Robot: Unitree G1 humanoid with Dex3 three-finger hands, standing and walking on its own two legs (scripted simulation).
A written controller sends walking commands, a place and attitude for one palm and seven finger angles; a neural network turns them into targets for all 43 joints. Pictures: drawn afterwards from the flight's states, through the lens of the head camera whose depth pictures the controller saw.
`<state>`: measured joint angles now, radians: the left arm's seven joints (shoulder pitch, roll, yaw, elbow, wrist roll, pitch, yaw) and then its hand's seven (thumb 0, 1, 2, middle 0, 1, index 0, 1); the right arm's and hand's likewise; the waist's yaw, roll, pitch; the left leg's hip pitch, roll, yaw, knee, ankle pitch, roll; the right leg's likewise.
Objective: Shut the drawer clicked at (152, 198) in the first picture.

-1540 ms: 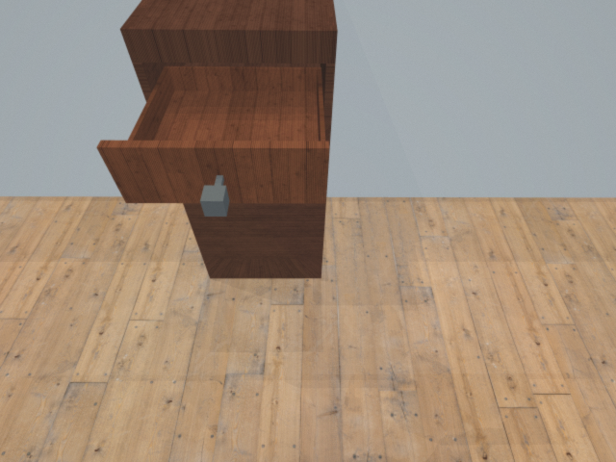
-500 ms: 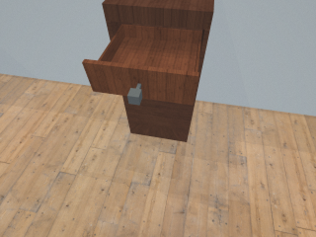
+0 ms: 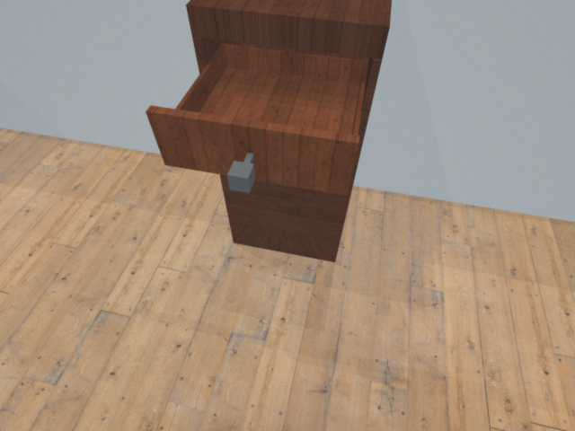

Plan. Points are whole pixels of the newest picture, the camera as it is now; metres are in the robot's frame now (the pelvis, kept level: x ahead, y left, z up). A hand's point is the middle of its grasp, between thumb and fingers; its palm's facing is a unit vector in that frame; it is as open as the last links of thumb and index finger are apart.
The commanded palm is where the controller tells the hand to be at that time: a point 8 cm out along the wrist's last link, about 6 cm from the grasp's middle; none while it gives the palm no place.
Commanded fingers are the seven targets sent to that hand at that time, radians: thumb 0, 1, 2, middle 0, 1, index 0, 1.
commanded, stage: look at it before walking up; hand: left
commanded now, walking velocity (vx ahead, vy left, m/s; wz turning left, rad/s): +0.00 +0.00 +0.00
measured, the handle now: (244, 169) +0.54 +0.10 +0.02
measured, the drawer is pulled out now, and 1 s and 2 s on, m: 0.29 0.29 0.29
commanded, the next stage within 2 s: turn to face it in 0.50 s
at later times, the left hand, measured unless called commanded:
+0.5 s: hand out of the picture -0.01 +0.20 -0.17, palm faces +0.03 -0.98 -0.20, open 7.4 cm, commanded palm none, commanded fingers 0.00 0.90 0.90 -0.20 -0.30 -0.20 -0.30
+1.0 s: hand out of the picture +0.03 +0.21 -0.18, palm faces -0.04 -0.97 -0.23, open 7.4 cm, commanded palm none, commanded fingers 0.00 0.90 0.90 -0.20 -0.30 -0.20 -0.30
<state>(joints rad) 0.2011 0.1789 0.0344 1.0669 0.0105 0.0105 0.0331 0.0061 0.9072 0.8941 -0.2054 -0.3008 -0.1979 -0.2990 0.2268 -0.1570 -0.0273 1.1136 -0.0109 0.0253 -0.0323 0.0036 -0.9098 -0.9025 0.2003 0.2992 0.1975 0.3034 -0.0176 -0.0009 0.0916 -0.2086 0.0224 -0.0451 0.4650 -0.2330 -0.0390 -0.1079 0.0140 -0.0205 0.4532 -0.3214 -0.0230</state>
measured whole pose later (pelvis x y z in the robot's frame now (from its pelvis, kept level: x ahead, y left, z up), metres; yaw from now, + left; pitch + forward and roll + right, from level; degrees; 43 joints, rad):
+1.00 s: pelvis -0.02 +0.02 +0.00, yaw -4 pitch -1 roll +0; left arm 0.21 0.20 0.06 1.04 0.02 0.04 0.01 0.01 0.91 0.89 -0.20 -0.30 -0.20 -0.30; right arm 0.20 -0.17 -0.05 1.07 -0.01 0.02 -0.05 0.00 -0.91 -0.90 0.20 0.30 0.20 0.30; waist 0.00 -0.01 0.11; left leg -0.25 0.04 0.03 0.52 -0.25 -0.02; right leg -0.18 0.03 0.05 0.51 -0.31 0.00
